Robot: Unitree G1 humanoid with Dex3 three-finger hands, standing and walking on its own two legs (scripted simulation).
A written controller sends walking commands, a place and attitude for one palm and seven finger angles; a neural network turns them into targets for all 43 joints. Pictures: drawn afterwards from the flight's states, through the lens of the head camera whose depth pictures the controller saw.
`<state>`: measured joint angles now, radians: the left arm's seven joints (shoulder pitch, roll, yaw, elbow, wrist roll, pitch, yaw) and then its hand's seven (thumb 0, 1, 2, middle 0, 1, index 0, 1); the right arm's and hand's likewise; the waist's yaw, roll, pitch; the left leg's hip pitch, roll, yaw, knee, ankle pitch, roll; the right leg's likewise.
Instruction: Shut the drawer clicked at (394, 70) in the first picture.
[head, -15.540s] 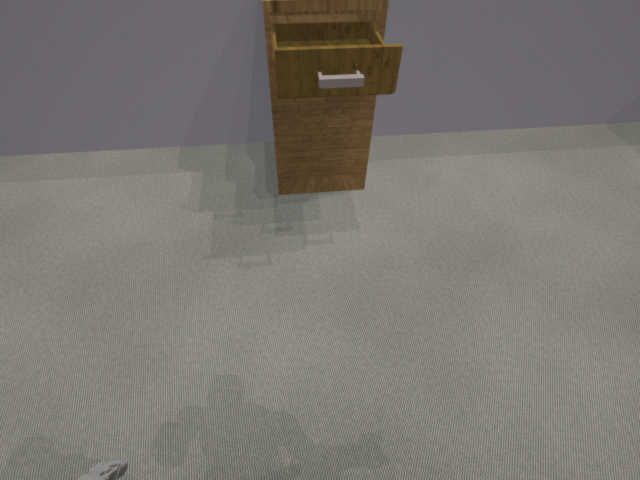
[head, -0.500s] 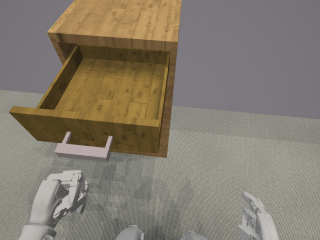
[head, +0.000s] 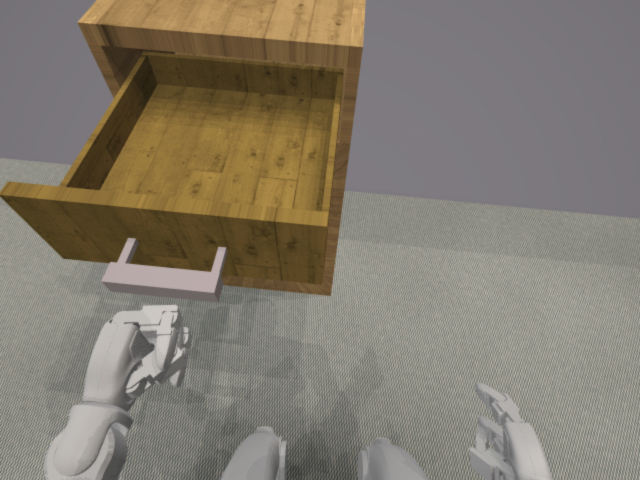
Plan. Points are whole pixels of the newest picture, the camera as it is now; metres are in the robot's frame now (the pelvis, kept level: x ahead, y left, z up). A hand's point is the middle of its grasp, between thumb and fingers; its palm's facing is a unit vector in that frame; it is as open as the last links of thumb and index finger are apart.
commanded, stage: bring the fist close to the handle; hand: left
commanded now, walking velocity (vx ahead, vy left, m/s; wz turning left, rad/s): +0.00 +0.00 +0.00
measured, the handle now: (170, 266) +0.36 +0.20 +0.05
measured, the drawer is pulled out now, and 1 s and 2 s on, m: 0.29 0.25 0.12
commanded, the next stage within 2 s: push the drawer shut in 0.20 s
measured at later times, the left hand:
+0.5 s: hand (186, 339) +0.27 +0.16 +0.04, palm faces -0.07 -1.00 -0.05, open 3.3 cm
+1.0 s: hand (194, 302) +0.32 +0.16 +0.04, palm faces -0.08 -1.00 -0.05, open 3.0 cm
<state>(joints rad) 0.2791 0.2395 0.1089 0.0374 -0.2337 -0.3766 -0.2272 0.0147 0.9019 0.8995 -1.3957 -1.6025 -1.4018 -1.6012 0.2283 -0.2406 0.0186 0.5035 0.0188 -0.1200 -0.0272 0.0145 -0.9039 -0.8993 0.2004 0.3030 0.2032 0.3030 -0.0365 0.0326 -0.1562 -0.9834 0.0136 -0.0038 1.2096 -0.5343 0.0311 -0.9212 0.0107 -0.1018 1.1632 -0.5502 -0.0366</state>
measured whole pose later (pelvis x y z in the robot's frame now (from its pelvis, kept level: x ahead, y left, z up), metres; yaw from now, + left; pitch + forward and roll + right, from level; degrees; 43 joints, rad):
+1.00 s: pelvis -0.01 +0.00 +0.00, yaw +1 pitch +18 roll -3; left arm -0.06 0.27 0.12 0.30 -0.21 -0.37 -0.21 -0.03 0.83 0.93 -1.40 -1.60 -1.40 -1.60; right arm 0.21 -0.26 0.03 0.56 0.02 -0.08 -0.04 0.01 -0.90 -0.90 0.20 0.30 0.20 0.30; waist -0.04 0.03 -0.14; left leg -1.01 0.01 -0.02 1.20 -0.51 0.03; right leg -0.94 0.01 -0.11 1.15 -0.53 -0.04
